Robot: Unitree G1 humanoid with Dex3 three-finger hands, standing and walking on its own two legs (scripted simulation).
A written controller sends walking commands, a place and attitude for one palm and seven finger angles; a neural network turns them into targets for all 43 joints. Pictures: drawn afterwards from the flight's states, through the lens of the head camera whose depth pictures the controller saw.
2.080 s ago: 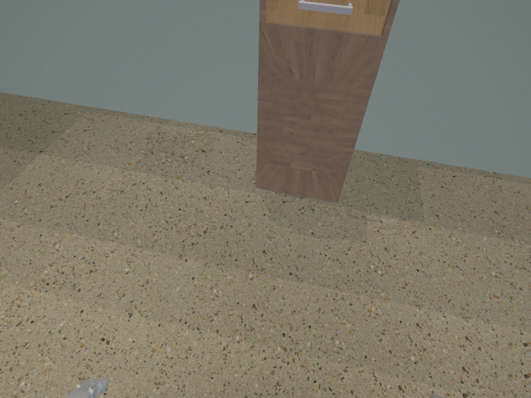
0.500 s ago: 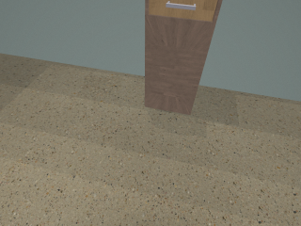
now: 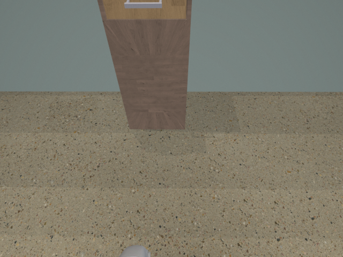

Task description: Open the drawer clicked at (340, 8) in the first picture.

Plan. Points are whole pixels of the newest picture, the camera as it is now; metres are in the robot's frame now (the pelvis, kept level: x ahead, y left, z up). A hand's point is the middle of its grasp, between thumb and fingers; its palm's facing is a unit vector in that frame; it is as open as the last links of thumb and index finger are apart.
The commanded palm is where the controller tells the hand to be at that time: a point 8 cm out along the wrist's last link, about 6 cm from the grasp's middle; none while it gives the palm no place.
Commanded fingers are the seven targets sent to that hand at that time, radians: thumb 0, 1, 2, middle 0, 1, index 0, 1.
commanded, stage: walk to a spot facing it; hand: left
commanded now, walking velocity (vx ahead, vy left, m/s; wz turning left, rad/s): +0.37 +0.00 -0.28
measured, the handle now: (143, 3) +1.09 +0.22 +0.14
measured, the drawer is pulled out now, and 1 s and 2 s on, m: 0.00 0.00 0.00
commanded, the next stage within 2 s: turn to face it in 0.76 s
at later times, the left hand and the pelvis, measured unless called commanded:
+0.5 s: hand (94, 238) +0.20 +0.25 -0.19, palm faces -0.10 -0.99 -0.14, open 7.4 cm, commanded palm none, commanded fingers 0.00 0.90 0.90 -0.20 -0.30 -0.20 -0.30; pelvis +0.21 +0.07 -0.01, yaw -12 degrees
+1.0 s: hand (141, 153) +0.49 +0.16 -0.18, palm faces -0.47 -0.87 -0.17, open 7.4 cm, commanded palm none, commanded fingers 0.00 0.90 0.90 -0.20 -0.30 -0.20 -0.30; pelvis +0.31 +0.06 -0.01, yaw -25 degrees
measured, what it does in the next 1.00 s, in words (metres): walks ahead, turning right: left foot, then right foot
